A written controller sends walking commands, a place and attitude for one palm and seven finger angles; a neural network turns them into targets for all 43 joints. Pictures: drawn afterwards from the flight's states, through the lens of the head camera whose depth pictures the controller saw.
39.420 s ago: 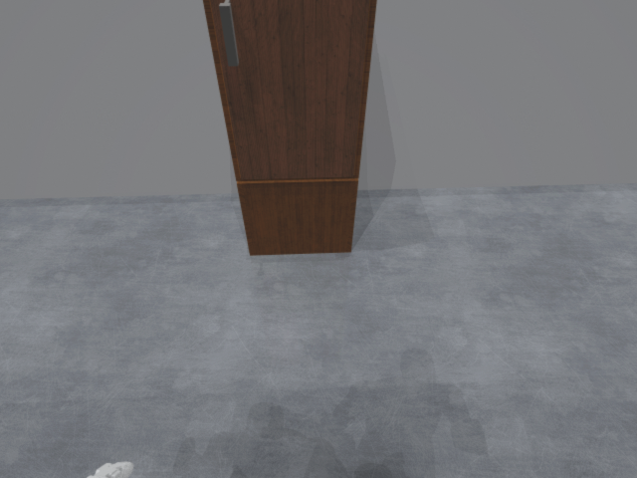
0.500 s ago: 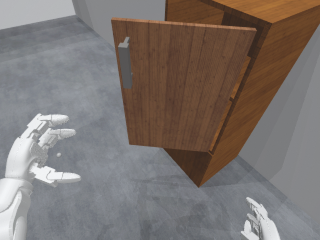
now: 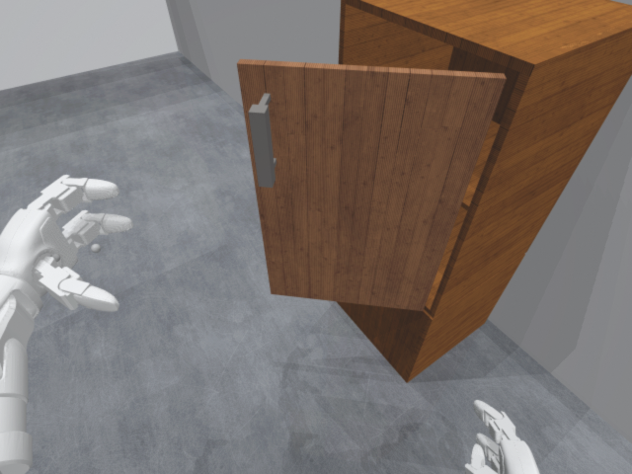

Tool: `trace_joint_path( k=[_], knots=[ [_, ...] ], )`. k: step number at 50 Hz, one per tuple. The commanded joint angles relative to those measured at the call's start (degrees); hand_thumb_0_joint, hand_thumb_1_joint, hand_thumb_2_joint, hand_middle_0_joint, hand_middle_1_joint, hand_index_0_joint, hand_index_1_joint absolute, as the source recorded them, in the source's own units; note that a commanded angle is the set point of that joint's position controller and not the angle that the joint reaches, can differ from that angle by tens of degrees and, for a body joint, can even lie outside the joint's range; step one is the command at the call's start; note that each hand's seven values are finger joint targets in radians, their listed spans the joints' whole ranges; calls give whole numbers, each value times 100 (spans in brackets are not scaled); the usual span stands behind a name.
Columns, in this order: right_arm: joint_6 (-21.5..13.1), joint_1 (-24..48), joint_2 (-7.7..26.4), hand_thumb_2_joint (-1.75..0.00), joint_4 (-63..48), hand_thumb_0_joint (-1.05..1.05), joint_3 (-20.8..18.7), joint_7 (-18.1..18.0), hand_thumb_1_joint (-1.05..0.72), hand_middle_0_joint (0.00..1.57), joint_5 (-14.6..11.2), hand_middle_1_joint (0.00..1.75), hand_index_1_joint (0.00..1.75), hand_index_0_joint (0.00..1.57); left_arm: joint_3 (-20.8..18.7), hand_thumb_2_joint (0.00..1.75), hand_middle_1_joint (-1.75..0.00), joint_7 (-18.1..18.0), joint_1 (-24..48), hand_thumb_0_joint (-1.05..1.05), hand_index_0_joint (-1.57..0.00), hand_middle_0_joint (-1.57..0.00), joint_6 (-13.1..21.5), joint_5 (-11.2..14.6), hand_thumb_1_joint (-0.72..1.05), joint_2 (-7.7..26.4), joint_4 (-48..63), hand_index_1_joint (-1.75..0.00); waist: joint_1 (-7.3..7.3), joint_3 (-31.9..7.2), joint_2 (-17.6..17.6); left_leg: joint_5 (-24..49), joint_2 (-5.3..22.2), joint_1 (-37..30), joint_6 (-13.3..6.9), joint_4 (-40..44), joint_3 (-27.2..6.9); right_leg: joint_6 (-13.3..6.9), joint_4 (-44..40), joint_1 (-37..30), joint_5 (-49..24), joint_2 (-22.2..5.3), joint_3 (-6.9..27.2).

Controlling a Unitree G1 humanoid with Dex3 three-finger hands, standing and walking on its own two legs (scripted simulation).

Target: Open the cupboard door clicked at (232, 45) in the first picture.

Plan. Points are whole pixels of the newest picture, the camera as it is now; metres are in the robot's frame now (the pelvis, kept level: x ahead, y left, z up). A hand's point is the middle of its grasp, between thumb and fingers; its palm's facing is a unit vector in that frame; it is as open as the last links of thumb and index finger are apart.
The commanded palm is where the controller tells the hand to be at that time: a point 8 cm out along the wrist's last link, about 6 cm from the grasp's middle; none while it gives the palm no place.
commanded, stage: raise the hand with hooked fingers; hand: left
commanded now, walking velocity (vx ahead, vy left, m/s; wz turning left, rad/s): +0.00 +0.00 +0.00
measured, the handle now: (266, 141) +0.58 +0.14 +0.14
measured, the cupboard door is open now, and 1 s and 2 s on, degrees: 48 48 48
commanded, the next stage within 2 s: move the hooked fingers beside the handle in 0.42 s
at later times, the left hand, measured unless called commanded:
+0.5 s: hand (148, 250) +0.30 +0.23 +0.16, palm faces +0.02 -1.00 -0.04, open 14.0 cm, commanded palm +0.27 +0.27 +0.16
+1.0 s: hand (177, 214) +0.38 +0.22 +0.15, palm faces -0.01 -1.00 -0.01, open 14.0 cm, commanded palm +0.35 +0.27 +0.15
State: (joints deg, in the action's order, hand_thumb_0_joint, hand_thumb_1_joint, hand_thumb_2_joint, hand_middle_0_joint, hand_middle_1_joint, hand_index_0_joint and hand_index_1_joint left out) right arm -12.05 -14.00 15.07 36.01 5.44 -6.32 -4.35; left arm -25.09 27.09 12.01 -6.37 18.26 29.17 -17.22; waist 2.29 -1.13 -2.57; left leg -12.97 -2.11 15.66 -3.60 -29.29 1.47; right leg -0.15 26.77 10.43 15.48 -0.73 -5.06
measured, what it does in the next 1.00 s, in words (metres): stands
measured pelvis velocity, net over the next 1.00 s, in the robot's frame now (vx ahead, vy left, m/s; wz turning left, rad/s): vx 0.01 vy -0.03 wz -0.03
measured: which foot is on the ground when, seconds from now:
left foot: down 0.00-1.00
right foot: down 0.00-1.00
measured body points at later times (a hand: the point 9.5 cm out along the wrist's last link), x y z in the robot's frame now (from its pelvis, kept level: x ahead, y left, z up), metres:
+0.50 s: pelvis +0.01 -0.04 +0.00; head -0.01 -0.06 +0.45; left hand +0.30 +0.28 +0.16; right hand +0.18 -0.28 -0.08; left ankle +0.03 +0.07 -0.74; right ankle -0.01 -0.12 -0.74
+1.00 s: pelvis +0.01 -0.03 +0.00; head +0.01 -0.04 +0.45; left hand +0.37 +0.27 +0.15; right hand +0.14 -0.29 -0.10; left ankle +0.03 +0.07 -0.74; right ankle -0.01 -0.12 -0.74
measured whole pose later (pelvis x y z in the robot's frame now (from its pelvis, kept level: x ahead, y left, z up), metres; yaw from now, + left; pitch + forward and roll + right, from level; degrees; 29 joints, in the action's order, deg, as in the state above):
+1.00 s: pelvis +0.01 -0.03 +0.00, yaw -2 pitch +2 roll +0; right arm -11.0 -15.9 16.5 36.8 3.4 -6.4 -4.7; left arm -23.6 25.0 24.1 -1.3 15.9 27.9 -33.7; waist -0.8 -1.9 -2.4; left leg -14.4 0.0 19.2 -1.6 -31.4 2.4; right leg -2.1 30.5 15.4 17.4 1.2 -3.8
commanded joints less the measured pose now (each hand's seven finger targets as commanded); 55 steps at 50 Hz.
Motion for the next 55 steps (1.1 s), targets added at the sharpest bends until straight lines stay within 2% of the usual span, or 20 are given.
trace_joint_path(
  k=[1, 4, 6, 10, 12, 14, 18, 21, 24, 27, 29, 30, 35, 37, 40, 42, 46, 49, 54, 55],
  knots=[
    [-368, 654, 782, -90, -1039, 0, -364, -17, -90, 20, -16, 30, 30, 20, -377, 30, -120, 149, 1333, 0, -30, -30, 350, 187, -50, 1307, 1325, -120, -10, -1169, -103, 674, 264, -1143, 243, 521, -700, -222, -375, 424, -733, 245, 143],
    [-396, 652, 782, -90, -1015, 0, -375, 20, -90, 20, 32, 30, 30, 20, -829, 30, -120, 28, 1173, 0, -30, -30, 623, 294, -50, 1638, 1491, -120, 89, -1181, 36, 749, 240, -1046, 208, 477, -599, -215, -404, 276, -802, 255, 187],
    [-420, 664, 762, -90, -995, 0, -396, 24, -90, 20, 34, 30, 30, 20, -945, 30, -120, -60, 1217, 0, -30, -30, 748, 306, -50, 1651, 1514, -120, 84, -1166, -177, 828, 214, -1044, 188, 468, -506, -206, -386, 252, -934, 238, 203],
    [-443, 673, 739, -90, -935, 0, -402, 0, -90, 20, 0, 30, 30, 20, -688, 30, -120, -195, 1479, 0, -30, -30, 725, 174, -50, 1446, 1498, -120, -7, -878, -593, 737, 198, -988, 163, 453, -379, -184, -448, 358, -941, 189, 278],
    [-452, 637, 741, -90, -919, 0, -425, -25, -90, 20, -12, 30, 30, 20, -546, 30, -120, -191, 1480, 0, -30, -30, 680, 116, -50, 1334, 1431, -120, -56, -887, -570, 704, 199, -1017, 143, 436, -355, -162, -459, 394, -936, 172, 291],
    [-446, 622, 745, -90, -925, 0, -429, -46, -90, 20, -23, 30, 30, 20, -458, 30, -120, -135, 1453, 0, -30, -30, 639, 165, -50, 1260, 1374, -120, -74, -888, -184, 705, 190, -967, 109, 360, -315, -120, -480, 308, -1037, 152, 372],
    [-448, 668, 762, -90, -934, 0, -455, -61, -90, 20, -35, 30, 30, 20, -590, 30, -120, -35, 1372, 0, -30, -30, 662, 211, -50, 1375, 1355, -120, -53, -1199, 3, 879, 156, -953, 72, 216, -249, -31, -378, 185, -1401, 103, 459],
    [-416, 685, 759, -90, -912, 0, -450, -29, -90, 20, -36, 30, 30, 20, -755, 30, -120, 6, 1252, 0, -30, -30, 664, 303, -50, 1439, 1129, -120, -4, -1128, 209, 919, 138, -723, 74, 96, -213, 77, -304, 87, -1783, 23, 619],
    [-392, 705, 750, -90, -936, 0, -449, -19, -90, 20, -48, 30, 30, 20, -771, 30, -120, -37, 1329, 0, -30, -30, 670, 299, -50, 1483, 1149, -120, 30, -1093, 214, 874, 136, -624, 88, 47, -197, 138, -270, 84, -1766, -9, 695],
    [-373, 684, 747, -90, -915, 0, -453, -36, -90, 20, -74, 30, 30, 20, -652, 30, -120, -84, 1518, 0, -30, -30, 630, 195, -50, 1442, 1027, -120, -55, -996, -10, 804, 128, -612, 79, 49, -171, 116, -282, 256, -1598, 2, 663],
    [-332, 635, 769, -90, -889, 0, -460, -62, -90, 20, -78, 30, 30, 20, -731, 30, -120, -116, 1728, 0, -30, -30, 626, 185, -50, 1606, 851, -120, -72, -910, 324, 741, 152, -479, 73, -14, -191, 208, -302, 251, -1561, -26, 783],
    [-328, 658, 774, -90, -876, 0, -454, -72, -90, 20, -77, 30, 30, 20, -635, 30, -120, -101, 1975, 0, -30, -30, 635, 150, -50, 1563, 812, -120, -136, -936, 208, 700, 144, -449, 71, -21, -189, 216, -289, 274, -1544, -55, 838],
    [-321, 618, 743, -90, -852, 0, -434, -129, -90, 20, -81, 30, 30, 20, -416, 30, -120, -71, 2641, 0, -30, -30, 840, 101, -50, 1533, 705, -120, -210, -1205, -195, 730, 134, -657, 69, -38, -197, 95, -244, 303, -1428, -18, 769],
    [-333, 518, 763, -90, -803, 0, -446, -149, -90, 20, -73, 30, 30, 20, -422, 30, -120, -86, 2665, 0, -30, -30, 899, 75, -50, 1557, 450, -120, -215, -1259, -228, 705, 143, -715, 66, -20, -209, 39, -233, 386, -1323, 26, 677],
    [-309, 434, 829, -90, -727, 0, -459, -160, -90, 20, -89, 30, 30, 20, -314, 30, -120, -85, 2924, 0, -30, -30, 882, 54, -50, 1548, -32, -120, -280, -1100, 179, 587, 174, -553, 60, 7, -246, 45, -258, 518, -1166, 36, 652],
    [-303, 373, 848, -90, -725, 0, -469, -153, -90, 20, -93, 30, 30, 20, -183, 30, -120, -108, 2998, 0, -30, -30, 830, -8, -50, 1441, -251, -120, -275, -1162, 49, 553, 162, -615, 63, 38, -244, -3, -226, 634, -1081, 55, 557],
    [-226, 251, 887, -90, -728, 0, -473, -89, -90, 20, -72, 30, 30, 20, -402, 30, -120, -215, 3178, 0, -30, -30, 822, -95, -50, 1755, -552, -120, -202, -1297, 117, 706, 175, -508, 72, 57, -259, -38, -161, 515, -1240, 62, 526],
    [-201, 172, 875, -90, -797, 0, -479, -45, -90, 20, -38, 30, 30, 20, -414, 30, -120, -324, 3360, 0, -30, -30, 977, -156, -50, 1798, -358, -120, -158, -1602, -103, 974, 182, -705, 76, 39, -278, -103, -72, 413, -1420, 106, 469],
    [-157, -31, 917, -90, -712, 0, -522, -25, -90, 20, -14, 30, 30, 20, -291, 30, -120, -418, 3686, 0, -30, -30, 1186, -208, -50, 1641, -441, -120, -277, -1664, 4, 1171, 239, -905, 77, 61, -316, -126, -54, 548, -1485, 171, 376],
    [-152, -27, 906, -90, -711, 0, -528, -19, -90, 20, -10, 30, 30, 20, -200, 30, -120, -406, 3707, 0, -30, -30, 1170, -229, -50, 1527, -477, -120, -270, -1684, -242, 1197, 227, -956, 79, 61, -302, -132, -39, 595, -1515, 169, 393]
  ],
)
